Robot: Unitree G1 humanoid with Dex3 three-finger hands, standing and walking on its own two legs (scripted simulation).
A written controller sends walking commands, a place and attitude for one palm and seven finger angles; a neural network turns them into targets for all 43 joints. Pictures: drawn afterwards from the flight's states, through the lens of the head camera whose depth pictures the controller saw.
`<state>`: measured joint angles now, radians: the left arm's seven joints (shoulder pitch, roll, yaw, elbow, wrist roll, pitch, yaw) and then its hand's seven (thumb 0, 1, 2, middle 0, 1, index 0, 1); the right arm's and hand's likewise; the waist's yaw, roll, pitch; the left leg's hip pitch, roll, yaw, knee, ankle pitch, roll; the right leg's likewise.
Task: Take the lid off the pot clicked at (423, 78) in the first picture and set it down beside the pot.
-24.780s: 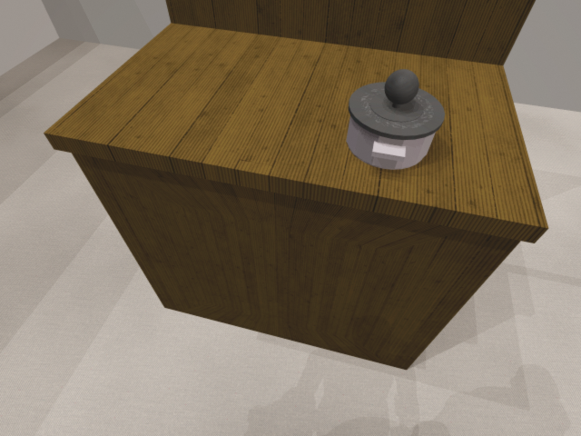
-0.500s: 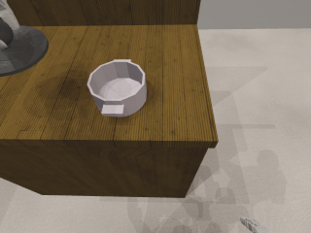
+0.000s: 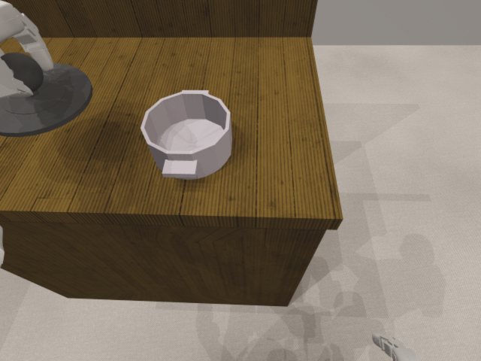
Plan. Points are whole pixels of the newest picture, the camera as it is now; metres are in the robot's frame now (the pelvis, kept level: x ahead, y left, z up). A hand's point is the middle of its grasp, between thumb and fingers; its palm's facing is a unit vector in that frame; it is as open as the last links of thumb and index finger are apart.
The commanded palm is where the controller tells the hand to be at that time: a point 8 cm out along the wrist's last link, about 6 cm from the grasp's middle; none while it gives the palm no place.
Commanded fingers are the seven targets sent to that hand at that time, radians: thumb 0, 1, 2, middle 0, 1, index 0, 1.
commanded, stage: lower the lid onto the table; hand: left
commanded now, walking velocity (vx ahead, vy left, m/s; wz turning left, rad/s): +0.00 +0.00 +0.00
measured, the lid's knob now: (20, 73) +0.47 +0.32 +0.22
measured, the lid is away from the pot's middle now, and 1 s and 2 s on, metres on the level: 0.22 0.24 0.22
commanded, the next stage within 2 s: open the fingers wide in 1.64 s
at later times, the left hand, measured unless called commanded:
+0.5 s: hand (14, 97) +0.44 +0.33 +0.20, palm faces -0.33 -0.17 -0.93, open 8.3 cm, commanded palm +0.45 +0.34 +0.28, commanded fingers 0.00 0.50 1.14 -0.84 -0.94 -0.85 -0.96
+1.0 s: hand (27, 117) +0.44 +0.33 +0.17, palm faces -0.40 -0.18 -0.90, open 8.3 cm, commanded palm +0.46 +0.34 +0.25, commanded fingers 0.00 0.50 1.14 -0.84 -0.94 -0.85 -0.96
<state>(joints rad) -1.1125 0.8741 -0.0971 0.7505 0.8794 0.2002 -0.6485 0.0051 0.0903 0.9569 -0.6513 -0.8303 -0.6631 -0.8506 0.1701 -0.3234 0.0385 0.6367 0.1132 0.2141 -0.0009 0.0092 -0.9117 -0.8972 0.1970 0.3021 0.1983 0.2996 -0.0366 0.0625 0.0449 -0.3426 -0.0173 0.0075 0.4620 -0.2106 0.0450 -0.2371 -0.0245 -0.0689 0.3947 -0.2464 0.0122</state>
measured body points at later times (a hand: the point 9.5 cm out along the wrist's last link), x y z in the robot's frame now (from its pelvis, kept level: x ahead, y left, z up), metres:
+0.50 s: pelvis +0.00 +0.00 +0.00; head +0.06 +0.00 +0.44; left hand +0.45 +0.34 +0.25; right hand +0.08 -0.27 -0.13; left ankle +0.01 +0.09 -0.74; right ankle -0.03 -0.13 -0.74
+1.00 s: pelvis -0.01 +0.01 -0.01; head +0.06 +0.01 +0.44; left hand +0.46 +0.34 +0.22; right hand +0.08 -0.26 -0.13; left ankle +0.01 +0.09 -0.74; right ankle -0.03 -0.13 -0.74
